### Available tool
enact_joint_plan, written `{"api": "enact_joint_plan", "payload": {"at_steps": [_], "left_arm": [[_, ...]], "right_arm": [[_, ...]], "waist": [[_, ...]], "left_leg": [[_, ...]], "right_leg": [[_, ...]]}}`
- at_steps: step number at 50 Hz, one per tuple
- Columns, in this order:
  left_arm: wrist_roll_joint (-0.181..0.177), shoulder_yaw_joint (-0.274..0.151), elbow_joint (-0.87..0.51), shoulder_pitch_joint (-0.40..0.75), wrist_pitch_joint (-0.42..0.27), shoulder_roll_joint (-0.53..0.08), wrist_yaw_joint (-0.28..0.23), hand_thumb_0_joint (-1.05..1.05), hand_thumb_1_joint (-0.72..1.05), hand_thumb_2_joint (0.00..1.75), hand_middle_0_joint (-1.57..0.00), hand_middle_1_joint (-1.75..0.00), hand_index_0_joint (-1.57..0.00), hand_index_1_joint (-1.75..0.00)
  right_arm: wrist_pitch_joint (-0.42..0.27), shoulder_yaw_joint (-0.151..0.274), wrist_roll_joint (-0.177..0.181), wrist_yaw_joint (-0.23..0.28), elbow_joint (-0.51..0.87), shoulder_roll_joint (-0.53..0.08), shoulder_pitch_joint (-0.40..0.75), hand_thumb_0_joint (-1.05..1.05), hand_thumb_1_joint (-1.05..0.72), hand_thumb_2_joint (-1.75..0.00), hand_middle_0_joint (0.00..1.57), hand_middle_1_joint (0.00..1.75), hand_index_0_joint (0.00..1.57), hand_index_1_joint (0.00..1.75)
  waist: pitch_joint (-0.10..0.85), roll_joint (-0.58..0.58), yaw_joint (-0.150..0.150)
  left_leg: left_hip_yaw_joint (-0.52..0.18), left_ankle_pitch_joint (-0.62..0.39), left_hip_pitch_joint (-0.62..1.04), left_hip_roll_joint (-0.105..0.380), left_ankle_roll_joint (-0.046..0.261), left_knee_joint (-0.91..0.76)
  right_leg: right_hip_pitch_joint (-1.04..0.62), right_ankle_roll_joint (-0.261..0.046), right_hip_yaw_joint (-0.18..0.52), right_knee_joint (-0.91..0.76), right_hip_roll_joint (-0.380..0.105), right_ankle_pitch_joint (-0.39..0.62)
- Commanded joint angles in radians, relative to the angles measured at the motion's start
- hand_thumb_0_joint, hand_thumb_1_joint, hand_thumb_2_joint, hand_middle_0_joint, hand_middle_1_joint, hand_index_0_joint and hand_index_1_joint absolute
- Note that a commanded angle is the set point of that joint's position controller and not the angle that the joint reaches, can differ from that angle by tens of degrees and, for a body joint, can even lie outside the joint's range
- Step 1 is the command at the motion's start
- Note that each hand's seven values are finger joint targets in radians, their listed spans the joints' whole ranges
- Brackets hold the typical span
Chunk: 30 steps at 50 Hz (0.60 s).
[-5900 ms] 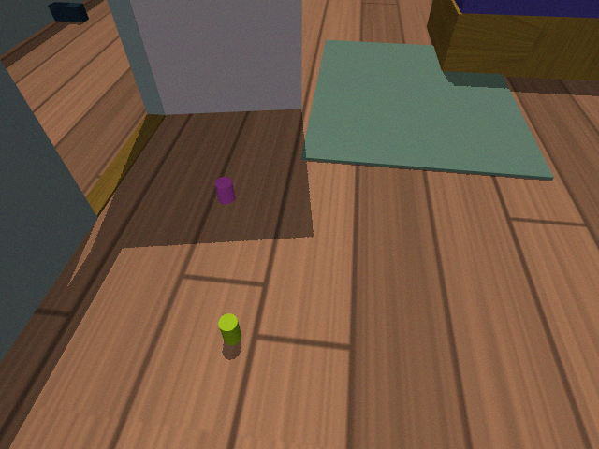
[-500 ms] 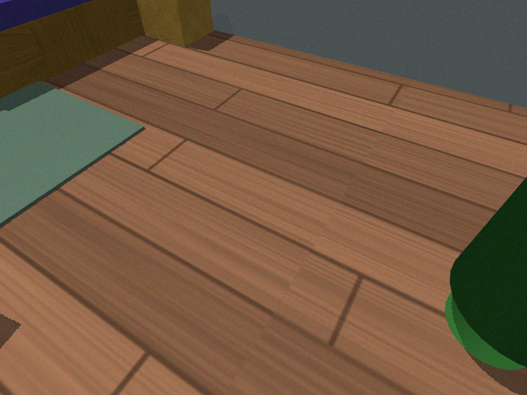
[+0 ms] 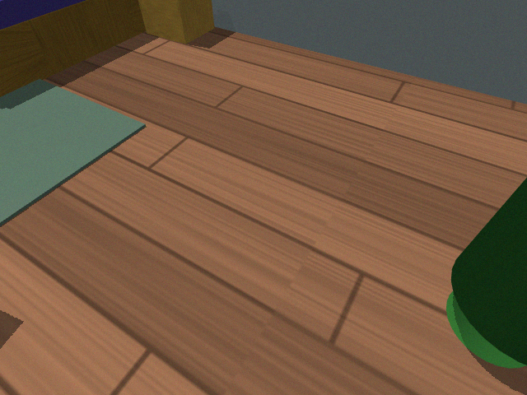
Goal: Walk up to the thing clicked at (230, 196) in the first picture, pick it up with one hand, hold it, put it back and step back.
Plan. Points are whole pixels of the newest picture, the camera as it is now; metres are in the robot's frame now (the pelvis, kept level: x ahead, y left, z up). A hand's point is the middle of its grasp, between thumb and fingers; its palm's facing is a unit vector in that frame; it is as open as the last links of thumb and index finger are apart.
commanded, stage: stand
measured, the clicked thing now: out of the picture +0.32 +1.38 -0.73
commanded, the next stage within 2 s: walk up in 0.26 s
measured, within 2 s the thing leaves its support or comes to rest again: neither
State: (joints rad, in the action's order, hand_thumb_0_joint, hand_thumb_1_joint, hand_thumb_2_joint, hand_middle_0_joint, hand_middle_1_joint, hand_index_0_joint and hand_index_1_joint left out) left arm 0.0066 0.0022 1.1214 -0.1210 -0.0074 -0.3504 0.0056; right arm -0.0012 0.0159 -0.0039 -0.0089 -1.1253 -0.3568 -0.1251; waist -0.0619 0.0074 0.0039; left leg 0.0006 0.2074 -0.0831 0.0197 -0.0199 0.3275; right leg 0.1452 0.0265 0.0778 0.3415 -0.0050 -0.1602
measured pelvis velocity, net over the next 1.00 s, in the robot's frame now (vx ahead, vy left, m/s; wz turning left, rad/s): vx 0.25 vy -0.02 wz -0.01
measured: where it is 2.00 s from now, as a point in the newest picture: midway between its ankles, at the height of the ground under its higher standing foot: (268, 292)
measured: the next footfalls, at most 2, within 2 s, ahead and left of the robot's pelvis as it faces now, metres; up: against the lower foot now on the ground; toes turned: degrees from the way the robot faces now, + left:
right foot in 0.50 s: +0.12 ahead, -0.16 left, +0.00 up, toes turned -5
left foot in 0.94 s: +0.39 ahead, +0.09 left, +0.00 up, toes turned +2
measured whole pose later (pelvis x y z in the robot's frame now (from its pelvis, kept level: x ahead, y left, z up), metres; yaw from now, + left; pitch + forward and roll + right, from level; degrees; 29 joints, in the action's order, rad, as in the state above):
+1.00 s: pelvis +0.25 -0.02 -0.03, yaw -1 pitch -3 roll +0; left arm 0.00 -0.06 0.91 -0.31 -0.05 -0.40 0.03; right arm -0.04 0.08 -0.04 -0.08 -0.88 -0.38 -0.20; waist -0.14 -0.04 -0.03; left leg 0.05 0.18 -0.41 0.02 0.03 0.63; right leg 0.03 -0.01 -0.04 0.73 -0.05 -0.48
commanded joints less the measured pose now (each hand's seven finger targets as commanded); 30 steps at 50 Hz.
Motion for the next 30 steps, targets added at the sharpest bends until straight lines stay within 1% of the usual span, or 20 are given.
{"api": "enact_joint_plan", "payload": {"at_steps": [1, 8, 12, 13, 14, 15, 16, 17, 18, 19, 20, 21, 23, 24, 25, 26, 27, 28, 29, 30], "left_arm": [[-0.001, -0.037, -0.058, 0.026, -0.023, -0.218, -0.018, 0.00, 0.90, 0.90, -0.20, -0.30, -0.20, -0.30], [0.002, -0.036, -0.064, 0.029, -0.024, -0.217, -0.019, 0.00, 0.90, 0.90, -0.20, -0.30, -0.20, -0.30], [0.000, -0.039, -0.061, 0.034, -0.023, -0.223, -0.018, 0.00, 0.90, 0.90, -0.20, -0.30, -0.20, -0.30], [0.018, -0.095, -0.122, -0.012, -0.030, -0.296, 0.011, 0.00, 0.90, 0.90, -0.20, -0.30, -0.20, -0.30], [0.027, -0.097, -0.120, 0.005, -0.029, -0.287, 0.022, 0.00, 0.90, 0.90, -0.20, -0.30, -0.20, -0.30], [0.029, -0.099, -0.135, 0.060, -0.026, -0.266, 0.031, 0.00, 0.90, 0.90, -0.20, -0.30, -0.20, -0.30], [0.030, -0.099, -0.162, 0.086, -0.024, -0.249, 0.040, 0.00, 0.90, 0.90, -0.20, -0.30, -0.20, -0.30], [0.031, -0.102, -0.186, 0.096, -0.027, -0.255, 0.040, 0.00, 0.90, 0.90, -0.20, -0.30, -0.20, -0.30], [0.029, -0.102, -0.193, 0.093, -0.035, -0.249, 0.042, 0.00, 0.90, 0.90, -0.20, -0.30, -0.20, -0.30], [0.023, -0.100, -0.197, 0.084, -0.045, -0.250, 0.049, 0.00, 0.90, 0.90, -0.20, -0.30, -0.20, -0.30], [0.022, -0.100, -0.195, 0.068, -0.050, -0.248, 0.057, 0.00, 0.90, 0.90, -0.20, -0.30, -0.20, -0.30], [0.019, -0.105, -0.191, 0.019, -0.048, -0.243, 0.064, 0.00, 0.90, 0.90, -0.20, -0.30, -0.20, -0.30], [0.018, -0.118, -0.161, -0.114, -0.046, -0.234, 0.070, 0.00, 0.90, 0.90, -0.20, -0.30, -0.20, -0.30], [0.020, -0.129, -0.119, -0.210, -0.052, -0.245, 0.060, 0.00, 0.90, 0.90, -0.20, -0.30, -0.20, -0.30], [0.019, -0.153, -0.074, -0.346, -0.060, -0.291, 0.043, 0.00, 0.90, 0.90, -0.20, -0.30, -0.20, -0.30], [0.035, -0.180, -0.069, -0.425, -0.067, -0.373, 0.026, 0.00, 0.90, 0.90, -0.20, -0.30, -0.20, -0.30], [0.039, -0.180, -0.125, -0.338, -0.075, -0.415, 0.019, 0.00, 0.90, 0.90, -0.20, -0.30, -0.20, -0.30], [0.032, -0.174, -0.180, -0.200, -0.071, -0.434, 0.021, 0.00, 0.90, 0.90, -0.20, -0.30, -0.20, -0.30], [0.026, -0.166, -0.212, -0.135, -0.075, -0.419, 0.022, 0.00, 0.90, 0.90, -0.20, -0.30, -0.20, -0.30], [0.020, -0.154, -0.217, -0.116, -0.083, -0.368, 0.021, 0.00, 0.90, 0.90, -0.20, -0.30, -0.20, -0.30]], "right_arm": [[-0.024, 0.036, -0.002, 0.011, 0.056, -0.211, 0.033, 0.00, -0.90, -0.90, 0.20, 0.30, 0.20, 0.30], [-0.022, 0.038, -0.002, 0.011, 0.060, -0.213, 0.037, 0.00, -0.90, -0.90, 0.20, 0.30, 0.20, 0.30], [-0.021, 0.036, -0.004, 0.011, 0.060, -0.208, 0.029, 0.00, -0.90, -0.90, 0.20, 0.30, 0.20, 0.30], [-0.038, 0.091, -0.025, -0.009, 0.120, -0.293, -0.030, 0.00, -0.90, -0.90, 0.20, 0.30, 0.20, 0.30], [-0.040, 0.104, -0.033, -0.018, 0.108, -0.309, -0.052, 0.00, -0.90, -0.90, 0.20, 0.30, 0.20, 0.30], [-0.039, 0.113, -0.037, -0.020, 0.103, -0.314, -0.081, 0.00, -0.90, -0.90, 0.20, 0.30, 0.20, 0.30], [-0.040, 0.126, -0.032, -0.020, 0.115, -0.336, -0.091, 0.00, -0.90, -0.90, 0.20, 0.30, 0.20, 0.30], [-0.049, 0.136, -0.036, -0.021, 0.136, -0.352, -0.083, 0.00, -0.90, -0.90, 0.20, 0.30, 0.20, 0.30], [-0.058, 0.142, -0.038, -0.018, 0.145, -0.349, -0.069, 0.00, -0.90, -0.90, 0.20, 0.30, 0.20, 0.30], [-0.061, 0.135, -0.037, -0.019, 0.162, -0.321, -0.060, 0.00, -0.90, -0.90, 0.20, 0.30, 0.20, 0.30], [-0.061, 0.130, -0.040, -0.024, 0.176, -0.304, -0.058, 0.00, -0.90, -0.90, 0.20, 0.30, 0.20, 0.30], [-0.060, 0.130, -0.045, -0.027, 0.195, -0.304, -0.029, 0.00, -0.90, -0.90, 0.20, 0.30, 0.20, 0.30], [-0.049, 0.137, -0.043, -0.036, 0.228, -0.318, 0.059, 0.00, -0.90, -0.90, 0.20, 0.30, 0.20, 0.30], [-0.044, 0.130, -0.039, -0.036, 0.244, -0.288, 0.089, 0.00, -0.90, -0.90, 0.20, 0.30, 0.20, 0.30], [-0.038, 0.112, -0.041, -0.035, 0.252, -0.233, 0.065, 0.00, -0.90, -0.90, 0.20, 0.30, 0.20, 0.30], [-0.036, 0.084, -0.035, -0.038, 0.279, -0.156, 0.043, 0.00, -0.90, -0.90, 0.20, 0.30, 0.20, 0.30], [-0.026, 0.086, -0.018, -0.036, 0.280, -0.169, -0.003, 0.00, -0.90, -0.90, 0.20, 0.30, 0.20, 0.30], [-0.021, 0.106, -0.018, -0.033, 0.270, -0.254, -0.028, 0.00, -0.90, -0.90, 0.20, 0.30, 0.20, 0.30], [-0.028, 0.114, -0.014, -0.037, 0.260, -0.280, -0.029, 0.00, -0.90, -0.90, 0.20, 0.30, 0.20, 0.30], [-0.034, 0.113, -0.005, -0.041, 0.238, -0.280, -0.044, 0.00, -0.90, -0.90, 0.20, 0.30, 0.20, 0.30]], "waist": [[0.080, -0.015, -0.001], [0.085, -0.007, 0.002], [0.071, -0.010, 0.004], [0.156, -0.004, 0.008], [0.085, 0.034, 0.018], [0.016, 0.080, 0.047], [-0.042, 0.164, 0.061], [-0.097, 0.157, 0.063], [-0.104, 0.116, 0.045], [-0.079, 0.081, 0.035], [-0.055, 0.095, 0.034], [-0.036, 0.138, 0.010], [-0.013, 0.198, -0.064], [0.017, 0.141, -0.112], [0.088, -0.030, -0.161], [0.078, -0.285, -0.192], [0.049, -0.238, -0.144], [-0.038, -0.139, -0.091], [-0.122, -0.127, -0.062], [-0.138, -0.100, -0.046]], "left_leg": [[-0.072, -0.110, -0.005, 0.104, 0.039, -0.055], [-0.066, -0.123, 0.012, 0.106, 0.038, -0.043], [-0.068, -0.071, -0.015, 0.103, 0.039, -0.059], [-0.081, 0.411, 0.033, 0.083, 0.107, 0.002], [-0.136, 0.562, 0.029, 0.112, 0.132, -0.025], [-0.205, 0.632, 0.044, 0.162, 0.154, -0.091], [-0.303, 0.649, 0.028, 0.278, 0.205, -0.198], [-0.377, 0.556, 0.041, 0.366, 0.254, -0.237], [-0.383, 0.421, 0.066, 0.392, 0.269, -0.219], [-0.326, 0.348, 0.083, 0.352, 0.259, -0.190], [-0.264, 0.326, 0.079, 0.304, 0.243, -0.164], [-0.206, 0.343, 0.040, 0.266, 0.222, -0.151], [-0.093, 0.347, -0.106, 0.211, 0.185, -0.060], [-0.024, 0.349, -0.215, 0.157, 0.156, 0.075], [0.032, 0.347, -0.319, 0.088, 0.129, 0.338], [0.083, 0.439, -0.553, -0.031, 0.090, 0.639], [-0.072, 0.390, -0.603, -0.097, 0.057, 0.779], [-0.141, 0.313, -0.547, -0.025, 0.057, 0.781], [-0.146, 0.251, -0.555, 0.023, 0.064, 0.779], [-0.171, 0.192, -0.552, 0.030, 0.062, 0.779]], "right_leg": [[-0.020, -0.044, 0.060, -0.039, -0.100, 0.156], [-0.012, -0.046, 0.059, -0.040, -0.102, 0.174], [-0.016, -0.046, 0.063, -0.046, -0.101, 0.129], [0.021, -0.079, 0.058, 0.028, -0.034, -0.378], [0.161, -0.079, 0.050, 0.089, -0.024, -0.485], [0.304, -0.063, 0.006, 0.188, 0.007, -0.459], [0.379, -0.045, -0.054, 0.352, 0.023, -0.324], [0.468, -0.038, -0.038, 0.427, -0.018, -0.301], [0.462, -0.044, -0.009, 0.405, -0.066, -0.285], [0.432, -0.045, -0.010, 0.364, -0.073, -0.286], [0.390, -0.045, -0.024, 0.330, -0.065, -0.292], [0.320, -0.044, -0.042, 0.303, -0.061, -0.270], [0.071, -0.054, -0.101, 0.175, -0.049, -0.163], [-0.103, -0.050, -0.122, 0.130, -0.014, -0.065], [-0.295, -0.040, -0.069, 0.093, -0.011, -0.085], [-0.379, -0.071, 0.191, -0.043, -0.145, -0.356], [-0.236, -0.129, 0.589, -0.254, -0.349, -0.682], [-0.070, -0.197, 0.642, -0.293, -0.399, -0.806], [-0.002, -0.220, 0.579, -0.286, -0.378, -0.729], [-0.014, -0.204, 0.455, -0.260, -0.318, -0.569]]}}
